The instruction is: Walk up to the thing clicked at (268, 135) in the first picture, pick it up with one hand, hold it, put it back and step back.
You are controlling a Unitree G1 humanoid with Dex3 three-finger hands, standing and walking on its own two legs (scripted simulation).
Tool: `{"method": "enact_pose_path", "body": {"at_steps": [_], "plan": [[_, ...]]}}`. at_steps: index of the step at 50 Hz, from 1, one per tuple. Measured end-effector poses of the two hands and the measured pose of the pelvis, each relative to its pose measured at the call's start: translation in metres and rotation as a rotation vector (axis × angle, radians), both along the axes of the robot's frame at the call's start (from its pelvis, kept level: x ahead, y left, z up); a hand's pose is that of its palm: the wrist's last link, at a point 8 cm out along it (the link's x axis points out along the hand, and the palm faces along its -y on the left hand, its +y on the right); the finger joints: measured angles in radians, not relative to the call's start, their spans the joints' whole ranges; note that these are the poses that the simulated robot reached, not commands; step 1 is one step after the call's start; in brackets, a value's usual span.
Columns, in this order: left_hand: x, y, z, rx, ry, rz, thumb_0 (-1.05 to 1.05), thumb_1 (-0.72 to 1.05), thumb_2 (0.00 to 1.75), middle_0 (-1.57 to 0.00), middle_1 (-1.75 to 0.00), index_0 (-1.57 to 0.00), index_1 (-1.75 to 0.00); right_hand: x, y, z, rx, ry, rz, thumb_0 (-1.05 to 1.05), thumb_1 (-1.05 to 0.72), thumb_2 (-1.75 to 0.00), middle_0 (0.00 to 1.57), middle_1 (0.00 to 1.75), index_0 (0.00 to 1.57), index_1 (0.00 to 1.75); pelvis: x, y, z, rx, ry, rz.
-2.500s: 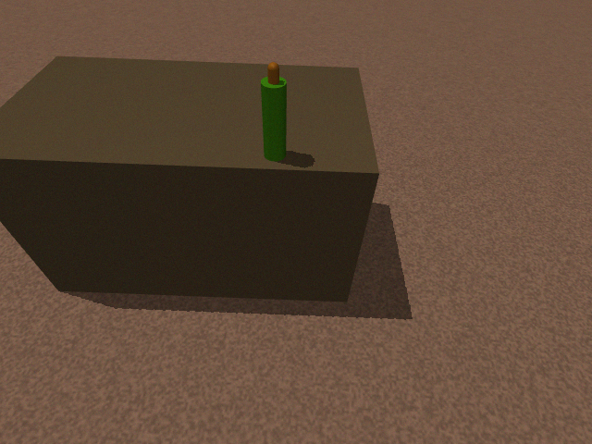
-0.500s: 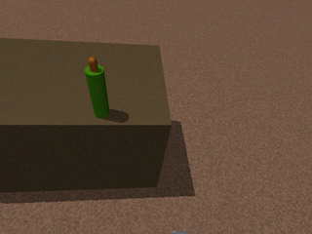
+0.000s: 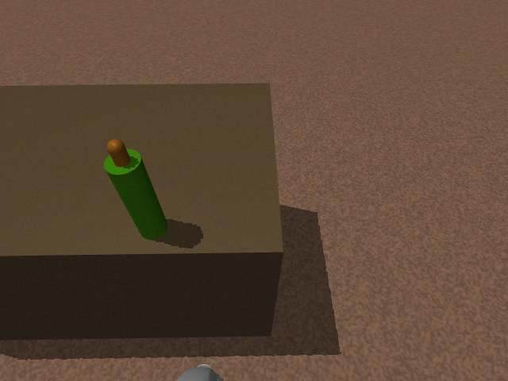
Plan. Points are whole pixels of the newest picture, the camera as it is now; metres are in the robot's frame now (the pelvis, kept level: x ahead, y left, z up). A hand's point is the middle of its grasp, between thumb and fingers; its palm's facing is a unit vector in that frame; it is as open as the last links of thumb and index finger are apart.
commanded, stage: walk up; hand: left
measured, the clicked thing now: (136, 191) +0.43 +0.24 +0.02
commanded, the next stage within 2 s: stand in 1.28 s
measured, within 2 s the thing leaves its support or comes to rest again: neither
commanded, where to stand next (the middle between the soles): +0.06 +0.02 m, yaw +1 degrees
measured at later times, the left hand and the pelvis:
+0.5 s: hand out of the picture +0.10 +0.28 -0.14, palm faces +0.01 -0.93 -0.36, open 7.3 cm; pelvis +0.03 +0.02 +0.01, yaw +1 degrees
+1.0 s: hand out of the picture +0.11 +0.27 -0.14, palm faces +0.00 -0.94 -0.33, open 7.3 cm; pelvis +0.04 +0.02 +0.02, yaw +2 degrees
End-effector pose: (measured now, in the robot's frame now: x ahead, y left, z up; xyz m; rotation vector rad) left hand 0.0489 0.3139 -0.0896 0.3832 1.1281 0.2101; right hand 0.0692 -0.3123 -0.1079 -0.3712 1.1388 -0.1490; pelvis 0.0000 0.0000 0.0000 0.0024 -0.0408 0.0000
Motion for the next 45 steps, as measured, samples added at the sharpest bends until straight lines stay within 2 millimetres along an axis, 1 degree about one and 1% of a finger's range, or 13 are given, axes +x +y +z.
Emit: {"method": "enact_pose_path", "body": {"at_steps": [2,4,8,14,17,20,24,28,35,45], "plan": [[0.005,0.006,-0.013,-0.007,0.018,0.015,0.0,0.9,0.9,-0.2,-0.3,-0.21,-0.3,0.012,0.004,-0.004,-0.018,-0.011,0.0,0.0,-0.9,-0.9,0.2,0.3,0.2,0.3,0.007,0.006,-0.008,-0.007,0.0,0.005],[0.011,0.009,-0.022,-0.019,0.031,0.037,0.0,0.9,0.9,-0.2,-0.3,-0.21,-0.3,0.022,0.009,-0.005,-0.026,-0.011,-0.001,0.0,-0.9,-0.9,0.2,0.3,0.2,0.3,0.011,0.009,-0.011,0.0,-0.001,0.005],[0.02,0.006,-0.032,-0.04,0.043,0.049,0.0,0.91,0.9,-0.2,-0.3,-0.21,-0.3,0.045,0.021,-0.003,-0.013,-0.021,0.007,0.0,-0.9,-0.9,0.2,0.3,0.2,0.3,0.017,0.01,-0.01,-0.02,-0.002,0.012],[0.029,0.002,-0.031,-0.061,0.064,0.046,0.0,0.91,0.9,-0.2,-0.3,-0.21,-0.3,0.077,0.035,0.003,0.016,-0.054,0.021,0.0,-0.9,-0.9,0.2,0.3,0.21,0.3,0.026,0.013,-0.002,-0.022,0.005,0.016],[0.034,0.004,-0.026,-0.058,0.062,0.053,0.0,0.91,0.9,-0.2,-0.3,-0.21,-0.3,0.087,0.04,0.006,0.026,-0.058,0.026,0.0,-0.9,-0.9,0.2,0.3,0.21,0.3,0.028,0.015,0.002,-0.024,0.003,0.017],[0.039,0.008,-0.022,-0.052,0.061,0.061,0.0,0.91,0.9,-0.2,-0.3,-0.21,-0.3,0.093,0.043,0.008,0.033,-0.056,0.027,0.0,-0.9,-0.9,0.2,0.3,0.21,0.3,0.03,0.016,0.005,-0.021,0.001,0.018],[0.043,0.012,-0.015,-0.041,0.064,0.067,0.0,0.91,0.9,-0.2,-0.3,-0.21,-0.3,0.095,0.044,0.009,0.04,-0.042,0.02,0.0,-0.9,-0.9,0.2,0.3,0.21,0.3,0.031,0.016,0.01,-0.02,0.001,0.02],[0.045,0.013,-0.01,-0.036,0.071,0.07,0.0,0.91,0.9,-0.2,-0.3,-0.21,-0.3,0.09,0.043,0.01,0.044,-0.018,0.008,0.0,-0.9,-0.9,0.2,0.3,0.21,0.3,0.031,0.016,0.014,-0.018,0.001,0.022],[0.049,0.011,-0.006,-0.046,0.082,0.074,0.0,0.91,0.9,-0.2,-0.3,-0.2,-0.3,0.073,0.038,0.009,0.037,0.034,-0.025,0.0,-0.9,-0.9,0.2,0.3,0.21,0.3,0.033,0.017,0.019,-0.015,-0.001,0.023],[0.053,0.006,-0.009,-0.067,0.097,0.068,0.0,0.91,0.9,-0.2,-0.3,-0.21,-0.3,0.051,0.035,0.01,0.026,0.088,-0.063,0.0,-0.9,-0.9,0.2,0.3,0.2,0.3,0.036,0.019,0.022,-0.017,0.004,0.024]]}}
